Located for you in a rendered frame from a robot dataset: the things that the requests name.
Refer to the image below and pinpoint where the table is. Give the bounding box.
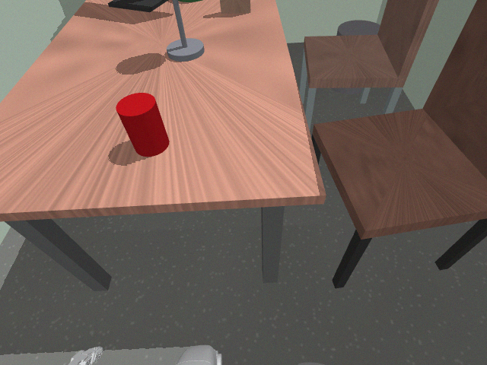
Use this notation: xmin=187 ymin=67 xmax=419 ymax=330
xmin=0 ymin=0 xmax=326 ymax=291

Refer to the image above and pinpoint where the chair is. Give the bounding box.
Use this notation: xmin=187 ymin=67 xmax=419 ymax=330
xmin=312 ymin=0 xmax=487 ymax=289
xmin=299 ymin=0 xmax=439 ymax=130

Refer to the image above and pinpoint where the left robot hand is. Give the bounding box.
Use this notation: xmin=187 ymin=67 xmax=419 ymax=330
xmin=68 ymin=347 xmax=103 ymax=365

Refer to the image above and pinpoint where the desk lamp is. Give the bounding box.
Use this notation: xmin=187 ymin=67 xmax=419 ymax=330
xmin=167 ymin=0 xmax=205 ymax=62

